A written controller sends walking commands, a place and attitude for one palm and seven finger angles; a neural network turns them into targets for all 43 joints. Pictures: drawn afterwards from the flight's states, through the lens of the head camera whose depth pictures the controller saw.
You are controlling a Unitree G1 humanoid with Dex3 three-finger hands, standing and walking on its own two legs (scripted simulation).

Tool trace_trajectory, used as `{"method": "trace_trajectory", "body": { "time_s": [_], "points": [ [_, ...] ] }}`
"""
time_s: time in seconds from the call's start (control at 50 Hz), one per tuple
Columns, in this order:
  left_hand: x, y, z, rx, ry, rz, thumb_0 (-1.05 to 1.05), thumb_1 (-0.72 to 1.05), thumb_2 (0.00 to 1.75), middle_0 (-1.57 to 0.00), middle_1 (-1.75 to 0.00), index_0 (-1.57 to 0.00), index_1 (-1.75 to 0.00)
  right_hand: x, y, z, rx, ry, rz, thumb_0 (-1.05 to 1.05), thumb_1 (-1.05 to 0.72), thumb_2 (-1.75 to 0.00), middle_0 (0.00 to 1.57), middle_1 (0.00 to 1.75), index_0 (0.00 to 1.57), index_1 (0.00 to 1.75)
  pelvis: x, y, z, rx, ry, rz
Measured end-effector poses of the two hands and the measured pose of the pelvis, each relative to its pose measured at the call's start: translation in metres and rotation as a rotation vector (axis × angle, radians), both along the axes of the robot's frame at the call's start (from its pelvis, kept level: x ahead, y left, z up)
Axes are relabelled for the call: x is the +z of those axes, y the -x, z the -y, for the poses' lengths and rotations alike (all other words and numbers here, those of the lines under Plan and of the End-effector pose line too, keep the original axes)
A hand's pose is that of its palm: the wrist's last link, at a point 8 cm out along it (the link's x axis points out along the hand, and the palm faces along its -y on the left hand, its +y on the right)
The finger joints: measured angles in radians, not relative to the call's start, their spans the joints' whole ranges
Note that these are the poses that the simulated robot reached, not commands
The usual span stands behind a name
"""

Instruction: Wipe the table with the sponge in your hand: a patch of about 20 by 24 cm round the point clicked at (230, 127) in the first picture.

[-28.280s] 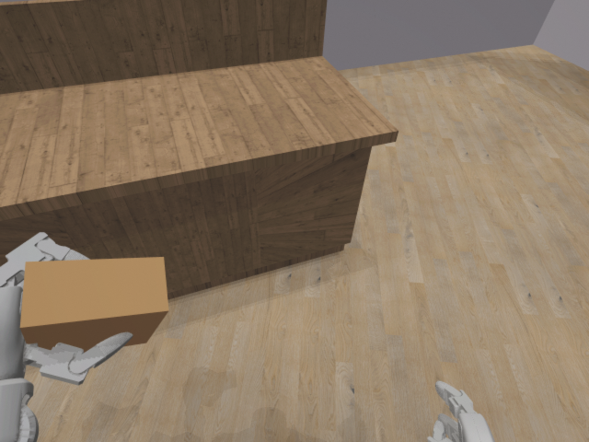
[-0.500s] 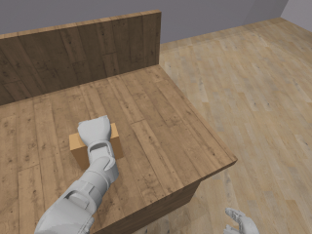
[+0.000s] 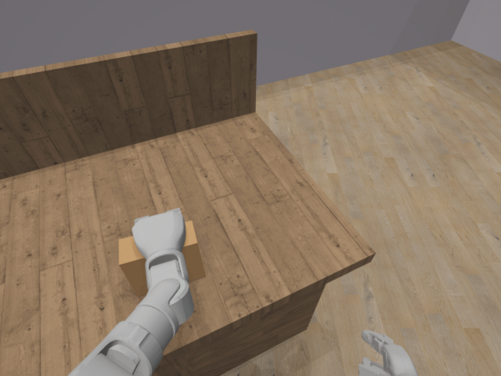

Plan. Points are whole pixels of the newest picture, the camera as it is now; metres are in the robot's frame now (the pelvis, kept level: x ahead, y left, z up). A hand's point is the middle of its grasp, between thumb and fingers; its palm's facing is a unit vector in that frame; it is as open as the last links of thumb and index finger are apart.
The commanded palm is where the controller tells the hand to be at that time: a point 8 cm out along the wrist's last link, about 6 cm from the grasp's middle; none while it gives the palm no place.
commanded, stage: wipe back along the third lane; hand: left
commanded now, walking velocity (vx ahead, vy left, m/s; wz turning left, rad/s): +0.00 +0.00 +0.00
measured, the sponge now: (166, 264) +0.33 +0.20 -0.05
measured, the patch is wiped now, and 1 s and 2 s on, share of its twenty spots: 1.00 1.00 1.00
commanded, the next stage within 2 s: slide back across to the middle lane in 1.30 s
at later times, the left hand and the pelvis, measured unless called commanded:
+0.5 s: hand (175, 271) +0.30 +0.17 -0.02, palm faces -0.07 -0.03 -1.00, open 9.8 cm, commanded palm +0.25 +0.14 +0.01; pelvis -0.01 -0.02 +0.00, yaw +0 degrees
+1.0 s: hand (176, 272) +0.29 +0.17 -0.02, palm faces -0.07 -0.04 -1.00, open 9.8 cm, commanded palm +0.25 +0.14 +0.01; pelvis -0.01 -0.02 +0.00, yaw +0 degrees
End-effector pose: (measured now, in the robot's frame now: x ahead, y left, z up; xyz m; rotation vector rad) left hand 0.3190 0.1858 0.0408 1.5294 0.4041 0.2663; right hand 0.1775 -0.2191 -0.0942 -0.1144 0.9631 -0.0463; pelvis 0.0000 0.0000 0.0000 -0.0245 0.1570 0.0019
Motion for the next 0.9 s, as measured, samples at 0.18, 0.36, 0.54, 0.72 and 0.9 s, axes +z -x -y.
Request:
{"method": "trace_trajectory", "body": {
  "time_s": [0.18, 0.36, 0.54, 0.72, 0.9],
  "points": [
    [0.000, 0.019, 0.011, -0.006, -0.001, 0.010, 0.00, -0.45, 1.08, -0.70, -1.45, -0.70, -1.47, -0.003, 0.011, 0.009, -0.006, -0.014, 0.006, 0.01, -0.90, -0.90, 0.20, 0.30, 0.20, 0.30, 0.000, 0.008, 0.008, -0.002, -0.008, 0.017],
    [-0.001, 0.032, 0.021, -0.006, 0.002, 0.008, 0.00, -0.45, 1.08, -0.70, -1.45, -0.70, -1.47, 0.004, 0.000, 0.015, 0.007, -0.020, 0.058, 0.01, -0.90, -0.90, 0.20, 0.30, 0.20, 0.30, 0.000, 0.011, 0.016, -0.001, -0.015, 0.031],
    [-0.003, 0.039, 0.026, -0.007, 0.003, 0.005, 0.01, -0.45, 1.08, -0.70, -1.45, -0.70, -1.47, 0.011, -0.018, 0.017, 0.028, -0.019, 0.105, 0.01, -0.90, -0.90, 0.20, 0.30, 0.20, 0.30, 0.000, 0.010, 0.023, 0.002, -0.019, 0.037],
    [-0.004, 0.038, 0.027, -0.002, 0.003, 0.001, 0.01, -0.46, 1.08, -0.71, -1.44, -0.71, -1.46, 0.010, -0.022, 0.019, 0.031, -0.014, 0.107, 0.01, -0.90, -0.90, 0.20, 0.30, 0.20, 0.30, 0.000, 0.008, 0.025, 0.001, -0.020, 0.027],
    [-0.004, 0.041, 0.028, -0.008, 0.001, 0.016, 0.00, -0.45, 1.08, -0.70, -1.45, -0.71, -1.47, 0.007, -0.015, 0.019, 0.022, -0.019, 0.089, 0.01, -0.90, -0.90, 0.20, 0.30, 0.20, 0.30, -0.001, 0.009, 0.022, -0.002, -0.019, 0.028]
  ]
}}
